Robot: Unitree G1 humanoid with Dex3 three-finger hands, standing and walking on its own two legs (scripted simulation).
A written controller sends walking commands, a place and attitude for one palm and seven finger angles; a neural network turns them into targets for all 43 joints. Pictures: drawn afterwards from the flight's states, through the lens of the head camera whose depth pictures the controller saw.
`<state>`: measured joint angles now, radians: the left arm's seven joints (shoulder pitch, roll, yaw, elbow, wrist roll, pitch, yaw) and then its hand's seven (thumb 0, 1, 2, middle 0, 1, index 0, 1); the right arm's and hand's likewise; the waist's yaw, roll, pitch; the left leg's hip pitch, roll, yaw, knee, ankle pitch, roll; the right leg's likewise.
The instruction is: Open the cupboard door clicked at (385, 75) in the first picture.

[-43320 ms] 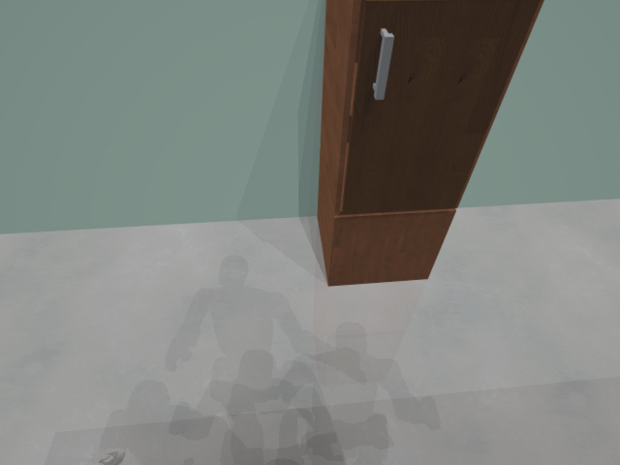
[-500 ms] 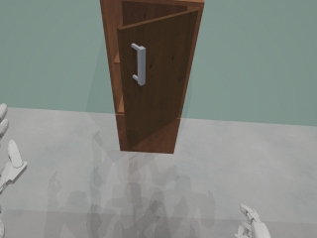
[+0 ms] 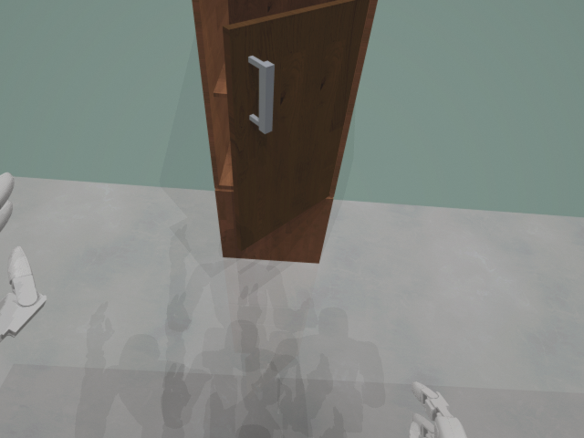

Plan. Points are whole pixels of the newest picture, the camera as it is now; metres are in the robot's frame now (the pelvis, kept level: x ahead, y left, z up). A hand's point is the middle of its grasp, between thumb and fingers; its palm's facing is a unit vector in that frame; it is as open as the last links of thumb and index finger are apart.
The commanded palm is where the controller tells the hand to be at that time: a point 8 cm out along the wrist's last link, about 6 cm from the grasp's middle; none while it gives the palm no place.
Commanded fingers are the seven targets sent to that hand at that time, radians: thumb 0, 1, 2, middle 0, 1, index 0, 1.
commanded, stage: stop stepping back and stand still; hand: left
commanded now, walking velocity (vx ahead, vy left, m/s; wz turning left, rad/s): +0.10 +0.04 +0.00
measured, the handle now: (259, 95) +0.67 +0.09 +0.14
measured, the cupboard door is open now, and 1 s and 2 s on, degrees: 44 44 44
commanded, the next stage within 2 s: let the arm hang, fingers relaxed in 1.22 s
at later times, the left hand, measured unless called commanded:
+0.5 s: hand (40, 263) +0.24 +0.26 +0.18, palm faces +0.38 -0.77 -0.51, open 7.5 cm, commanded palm +0.18 +0.31 +0.19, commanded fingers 0.00 0.90 0.90 -0.20 -0.30 -0.20 -0.30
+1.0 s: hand out of the picture +0.22 +0.30 +0.17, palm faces +0.41 -0.78 -0.47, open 7.5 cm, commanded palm +0.16 +0.33 +0.19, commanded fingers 0.00 0.90 0.90 -0.20 -0.30 -0.20 -0.30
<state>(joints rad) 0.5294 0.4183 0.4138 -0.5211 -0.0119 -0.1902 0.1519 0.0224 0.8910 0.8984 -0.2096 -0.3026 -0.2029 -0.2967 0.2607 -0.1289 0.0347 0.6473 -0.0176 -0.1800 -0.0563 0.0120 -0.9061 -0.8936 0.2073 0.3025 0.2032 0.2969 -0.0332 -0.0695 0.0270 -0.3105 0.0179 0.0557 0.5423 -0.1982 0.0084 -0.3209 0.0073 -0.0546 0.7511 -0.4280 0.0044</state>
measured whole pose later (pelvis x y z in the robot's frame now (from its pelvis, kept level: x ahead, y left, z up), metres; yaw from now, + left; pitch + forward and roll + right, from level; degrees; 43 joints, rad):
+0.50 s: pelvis +0.04 +0.01 +0.01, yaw -1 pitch -1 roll +0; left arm 0.56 0.45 0.43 -0.55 -0.01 -0.23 0.15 0.02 0.89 0.90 -0.22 -0.30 -0.21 -0.30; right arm 0.19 -0.20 -0.01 0.58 0.00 -0.14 -0.07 0.01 -0.91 -0.89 0.20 0.30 0.20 0.30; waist 0.01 -0.03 0.06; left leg -0.25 0.02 0.06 0.52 -0.25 0.00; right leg -0.19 0.01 -0.07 0.52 -0.32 -0.03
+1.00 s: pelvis +0.02 +0.03 +0.01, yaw +0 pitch -1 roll -1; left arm 0.53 0.40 0.41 -0.45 -0.03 -0.21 0.14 0.02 0.89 0.90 -0.22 -0.30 -0.21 -0.30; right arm 0.24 -0.21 0.01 0.62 0.00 -0.12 -0.08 0.01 -0.91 -0.89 0.21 0.30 0.20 0.30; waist 0.01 0.00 0.03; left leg -0.25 0.01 0.06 0.45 -0.19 0.03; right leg -0.16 0.00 -0.07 0.40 -0.22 0.00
